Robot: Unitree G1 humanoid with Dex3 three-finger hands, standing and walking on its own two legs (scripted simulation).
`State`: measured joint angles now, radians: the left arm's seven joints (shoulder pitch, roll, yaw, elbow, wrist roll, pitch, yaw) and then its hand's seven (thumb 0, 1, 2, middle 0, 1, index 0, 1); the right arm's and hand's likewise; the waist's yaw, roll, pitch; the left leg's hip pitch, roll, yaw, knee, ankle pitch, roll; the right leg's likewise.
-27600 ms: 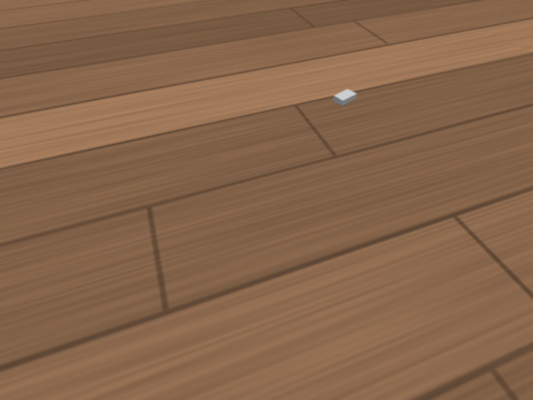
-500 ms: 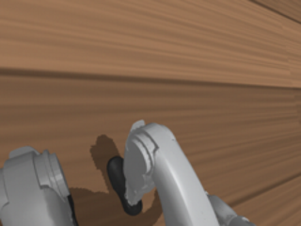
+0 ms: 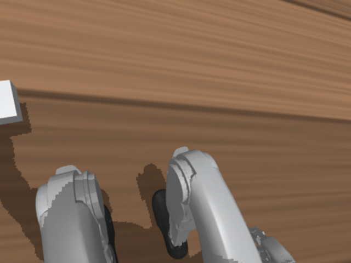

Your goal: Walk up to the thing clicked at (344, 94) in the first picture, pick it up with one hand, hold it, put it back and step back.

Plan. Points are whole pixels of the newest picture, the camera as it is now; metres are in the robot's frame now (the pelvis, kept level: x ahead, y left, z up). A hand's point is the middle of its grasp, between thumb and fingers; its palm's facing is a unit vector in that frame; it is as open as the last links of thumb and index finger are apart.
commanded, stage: settle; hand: left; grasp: from above
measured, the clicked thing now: out of the picture +0.45 +0.38 -0.21
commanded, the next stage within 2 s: lift in 0.12 s
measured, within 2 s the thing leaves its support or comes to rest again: neither
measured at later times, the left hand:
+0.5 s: hand out of the picture +0.43 +0.37 -0.10, palm faces -0.44 -0.13 -0.89, open 10.7 cm
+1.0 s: hand out of the picture +0.34 +0.36 +0.07, palm faces -0.41 -0.15 -0.90, open 10.8 cm
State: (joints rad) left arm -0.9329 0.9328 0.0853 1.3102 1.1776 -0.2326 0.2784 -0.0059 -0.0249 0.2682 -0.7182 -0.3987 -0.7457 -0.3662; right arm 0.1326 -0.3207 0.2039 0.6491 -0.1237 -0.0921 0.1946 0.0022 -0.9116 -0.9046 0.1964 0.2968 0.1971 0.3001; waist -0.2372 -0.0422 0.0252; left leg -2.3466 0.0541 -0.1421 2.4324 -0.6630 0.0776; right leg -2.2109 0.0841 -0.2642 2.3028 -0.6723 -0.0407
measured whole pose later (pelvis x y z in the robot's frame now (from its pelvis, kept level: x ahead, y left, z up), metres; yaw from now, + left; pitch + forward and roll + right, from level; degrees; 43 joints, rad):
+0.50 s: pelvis +0.00 +0.00 +0.03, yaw +3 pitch +34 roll -11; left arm -0.84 0.83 0.07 1.12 1.11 -0.19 0.14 -0.01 -0.05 0.30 -0.74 -0.39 -0.76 -0.36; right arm 0.18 -0.29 0.12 0.65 -0.07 0.01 0.13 0.00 -0.92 -0.91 0.20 0.30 0.20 0.30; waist -0.19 0.01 -0.05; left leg -2.27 0.04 -0.09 2.30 -0.64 0.08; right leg -2.15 0.07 -0.20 2.21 -0.67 -0.04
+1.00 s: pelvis +0.00 +0.00 +0.16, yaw +9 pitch +31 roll -7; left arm -0.53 0.65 -0.01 0.78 0.99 -0.12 0.06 -0.01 -0.06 0.33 -0.71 -0.42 -0.74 -0.39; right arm 0.16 -0.27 0.03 0.65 0.03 0.04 0.02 0.00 -0.90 -0.90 0.20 0.30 0.20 0.30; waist -0.09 0.05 -0.17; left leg -1.84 0.01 -0.03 1.88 -0.59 0.06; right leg -1.76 0.08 -0.10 1.82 -0.62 -0.02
